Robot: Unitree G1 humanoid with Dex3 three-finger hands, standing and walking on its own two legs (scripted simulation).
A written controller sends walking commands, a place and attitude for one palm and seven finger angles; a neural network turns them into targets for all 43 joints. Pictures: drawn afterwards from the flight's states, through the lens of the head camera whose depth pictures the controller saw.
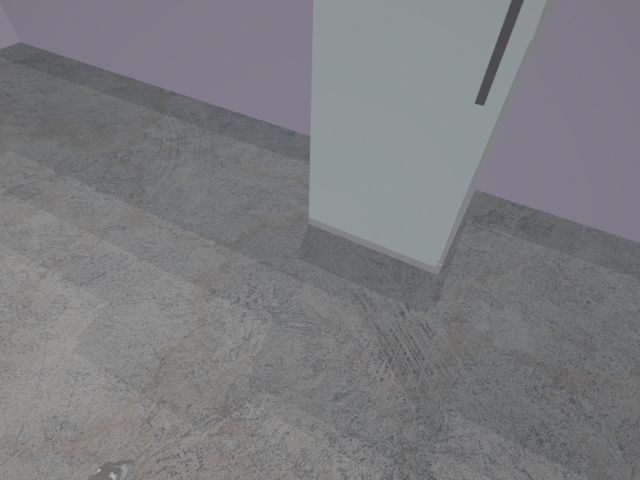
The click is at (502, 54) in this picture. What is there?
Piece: fridge door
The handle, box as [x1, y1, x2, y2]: [475, 0, 523, 105]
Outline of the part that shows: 523,0 512,0 510,3 475,103 483,105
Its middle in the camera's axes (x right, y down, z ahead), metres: +0.41 -0.48 +0.83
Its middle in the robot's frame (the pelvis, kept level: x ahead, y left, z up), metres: +0.98 -0.35 +0.20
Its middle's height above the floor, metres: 0.97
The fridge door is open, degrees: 0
